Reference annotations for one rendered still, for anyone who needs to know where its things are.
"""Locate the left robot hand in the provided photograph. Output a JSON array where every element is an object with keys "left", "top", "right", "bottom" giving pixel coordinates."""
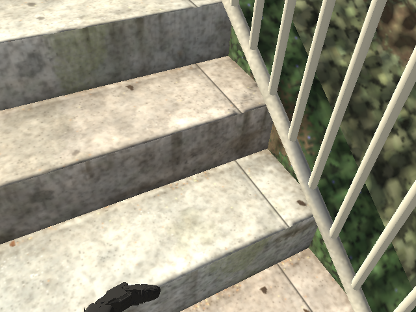
[{"left": 84, "top": 282, "right": 161, "bottom": 312}]

